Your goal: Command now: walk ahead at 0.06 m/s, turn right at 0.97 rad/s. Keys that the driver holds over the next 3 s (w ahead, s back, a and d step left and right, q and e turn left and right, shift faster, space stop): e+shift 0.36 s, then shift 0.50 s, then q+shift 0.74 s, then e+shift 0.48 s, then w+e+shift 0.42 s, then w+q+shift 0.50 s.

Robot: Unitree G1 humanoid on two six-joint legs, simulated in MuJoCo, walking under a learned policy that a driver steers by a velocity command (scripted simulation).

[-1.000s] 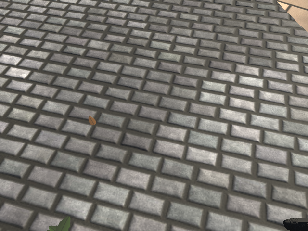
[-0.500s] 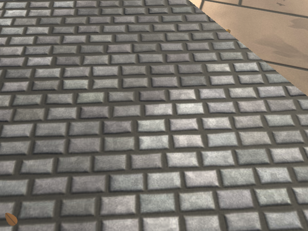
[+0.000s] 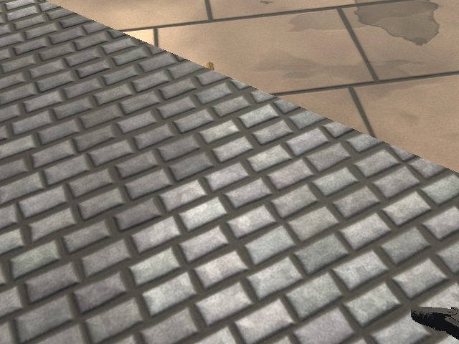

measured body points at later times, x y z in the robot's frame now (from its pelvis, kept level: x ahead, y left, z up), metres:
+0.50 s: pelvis +0.02 +0.02 -0.01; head +0.05 -0.02 +0.44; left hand +0.29 +0.20 -0.08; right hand +0.03 -0.30 -0.11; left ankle +0.11 +0.15 -0.73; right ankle -0.03 -0.08 -0.74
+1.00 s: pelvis +0.02 +0.01 +0.00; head +0.04 +0.01 +0.45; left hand +0.29 +0.14 -0.10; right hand +0.00 -0.29 -0.10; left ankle +0.09 +0.12 -0.73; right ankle -0.03 -0.08 -0.73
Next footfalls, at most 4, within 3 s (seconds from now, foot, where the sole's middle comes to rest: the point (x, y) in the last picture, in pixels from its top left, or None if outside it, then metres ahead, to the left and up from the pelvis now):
0.06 left None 0.15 0.14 -0.77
0.50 right None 0.00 -0.10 -0.77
0.88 left None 0.12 0.10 -0.77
1.44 left None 0.09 0.15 -0.77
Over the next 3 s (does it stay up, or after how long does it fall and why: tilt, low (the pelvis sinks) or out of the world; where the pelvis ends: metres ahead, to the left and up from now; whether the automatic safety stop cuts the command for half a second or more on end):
stays up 0.47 -0.23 -0.01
